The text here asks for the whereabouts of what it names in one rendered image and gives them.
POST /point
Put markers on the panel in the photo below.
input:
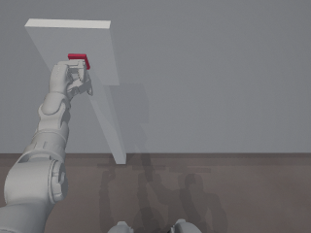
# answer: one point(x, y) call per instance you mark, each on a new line
point(56, 38)

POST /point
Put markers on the button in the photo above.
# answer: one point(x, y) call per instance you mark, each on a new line
point(79, 56)

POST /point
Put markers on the robot left shin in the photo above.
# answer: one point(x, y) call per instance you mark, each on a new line
point(121, 223)

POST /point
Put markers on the robot left hand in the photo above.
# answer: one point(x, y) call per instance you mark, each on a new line
point(62, 81)

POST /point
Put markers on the robot left forearm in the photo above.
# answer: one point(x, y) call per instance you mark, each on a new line
point(51, 136)

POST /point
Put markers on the robot left upper arm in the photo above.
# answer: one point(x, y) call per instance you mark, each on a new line
point(32, 190)

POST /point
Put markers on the right robot thigh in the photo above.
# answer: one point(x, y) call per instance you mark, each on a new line
point(184, 227)

